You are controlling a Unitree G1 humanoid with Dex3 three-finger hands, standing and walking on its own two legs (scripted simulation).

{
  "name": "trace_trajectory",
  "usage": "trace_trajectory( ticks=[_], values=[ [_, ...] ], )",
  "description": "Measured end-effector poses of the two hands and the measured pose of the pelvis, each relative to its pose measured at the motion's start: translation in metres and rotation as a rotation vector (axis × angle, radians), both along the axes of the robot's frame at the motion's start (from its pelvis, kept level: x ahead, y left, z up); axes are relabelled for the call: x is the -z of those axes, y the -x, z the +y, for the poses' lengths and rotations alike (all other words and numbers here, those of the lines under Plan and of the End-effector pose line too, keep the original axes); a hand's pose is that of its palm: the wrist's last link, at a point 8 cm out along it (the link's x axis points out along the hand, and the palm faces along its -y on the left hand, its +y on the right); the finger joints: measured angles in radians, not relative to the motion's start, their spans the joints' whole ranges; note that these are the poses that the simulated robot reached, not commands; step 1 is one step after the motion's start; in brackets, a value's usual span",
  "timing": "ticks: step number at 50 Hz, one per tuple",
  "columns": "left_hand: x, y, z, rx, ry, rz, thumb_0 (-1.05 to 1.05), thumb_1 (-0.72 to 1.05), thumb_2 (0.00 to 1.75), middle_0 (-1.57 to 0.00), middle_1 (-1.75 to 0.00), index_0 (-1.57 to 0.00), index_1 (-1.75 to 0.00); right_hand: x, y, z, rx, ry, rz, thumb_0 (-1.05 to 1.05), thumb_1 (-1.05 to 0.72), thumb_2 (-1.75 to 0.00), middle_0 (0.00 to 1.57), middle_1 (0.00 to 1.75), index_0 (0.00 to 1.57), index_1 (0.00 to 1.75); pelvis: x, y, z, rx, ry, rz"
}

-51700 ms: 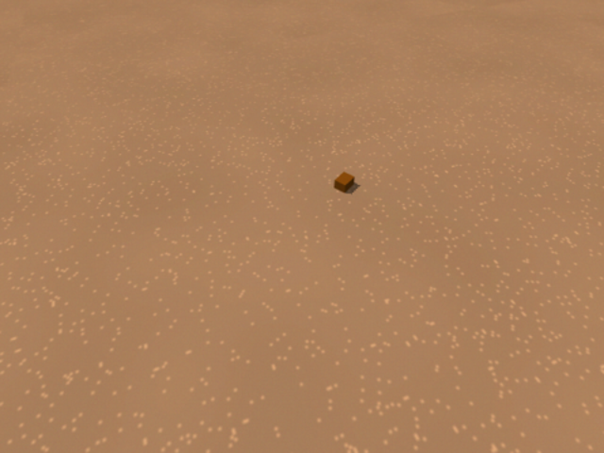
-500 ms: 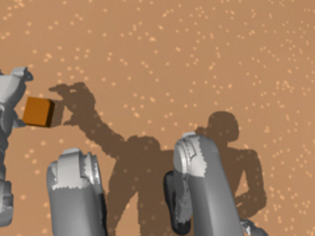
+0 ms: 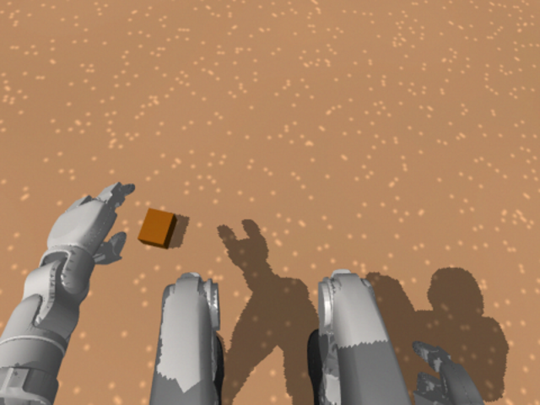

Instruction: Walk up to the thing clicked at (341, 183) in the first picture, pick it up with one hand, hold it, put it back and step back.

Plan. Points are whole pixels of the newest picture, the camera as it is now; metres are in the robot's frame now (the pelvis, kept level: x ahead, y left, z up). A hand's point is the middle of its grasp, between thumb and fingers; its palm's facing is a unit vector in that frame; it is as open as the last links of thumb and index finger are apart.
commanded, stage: home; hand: left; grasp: from above
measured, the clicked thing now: (158, 228) +0.48 +0.27 -0.42
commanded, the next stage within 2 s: none
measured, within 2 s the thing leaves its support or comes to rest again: neither
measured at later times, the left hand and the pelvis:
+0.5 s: hand (63, 293) +0.26 +0.20 +0.11, palm faces -0.01 -0.93 -0.37, open 7.6 cm; pelvis +0.05 -0.01 +0.19, yaw +4 degrees
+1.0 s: hand out of the picture +0.23 +0.20 +0.23, palm faces +0.16 -0.97 -0.19, open 8.5 cm; pelvis +0.09 +0.00 +0.27, yaw +6 degrees
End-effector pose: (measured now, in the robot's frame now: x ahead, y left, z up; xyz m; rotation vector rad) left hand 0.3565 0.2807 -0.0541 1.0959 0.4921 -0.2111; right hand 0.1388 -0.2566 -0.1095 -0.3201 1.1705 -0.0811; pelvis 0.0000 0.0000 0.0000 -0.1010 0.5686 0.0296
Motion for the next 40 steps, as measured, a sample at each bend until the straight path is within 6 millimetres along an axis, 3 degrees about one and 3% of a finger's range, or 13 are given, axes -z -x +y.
trace_trajectory(
  ticks=[7,17,22,29,35,40],
  values=[
    [-0.058,0.039,-0.008,-0.181,0.165,-0.003,0.00,0.80,0.87,-0.21,-0.32,-0.21,-0.31,-0.054,-0.046,0.012,-0.008,-0.029,-0.170,0.01,-0.90,-0.90,0.20,0.30,0.20,0.30,-0.050,-0.006,-0.004,-0.015,-0.020,-0.036],
    [-0.138,0.084,-0.024,-0.430,0.407,0.045,0.01,0.86,0.88,-0.21,-0.30,-0.21,-0.30,-0.156,-0.094,0.018,-0.007,-0.029,-0.376,0.01,-0.90,-0.90,0.20,0.30,0.20,0.30,-0.129,-0.026,-0.007,-0.036,-0.041,-0.119],
    [-0.177,0.099,-0.029,-0.543,0.511,0.069,0.01,0.86,0.88,-0.21,-0.30,-0.21,-0.29,-0.204,-0.101,0.018,0.000,-0.014,-0.428,0.01,-0.90,-0.90,0.20,0.30,0.20,0.30,-0.168,-0.040,-0.007,-0.045,-0.047,-0.173],
    [-0.231,0.117,-0.036,-0.679,0.623,0.101,0.01,0.84,0.86,-0.20,-0.29,-0.20,-0.29,-0.259,-0.097,0.019,0.022,0.009,-0.458,0.01,-0.90,-0.90,0.20,0.30,0.20,0.30,-0.218,-0.061,-0.005,-0.058,-0.054,-0.255],
    [-0.276,0.129,-0.041,-0.758,0.706,0.106,0.01,0.81,0.85,-0.19,-0.29,-0.20,-0.28,-0.295,-0.093,0.023,0.045,0.024,-0.493,0.02,-0.90,-0.90,0.20,0.30,0.20,0.30,-0.251,-0.078,-0.002,-0.068,-0.059,-0.324],
    [-0.301,0.136,-0.040,-0.776,0.738,0.092,0.01,0.79,0.84,-0.19,-0.28,-0.19,-0.28,-0.313,-0.099,0.028,0.044,0.023,-0.544,0.02,-0.90,-0.90,0.20,0.30,0.20,0.30,-0.265,-0.086,0.000,-0.073,-0.064,-0.361]
  ],
)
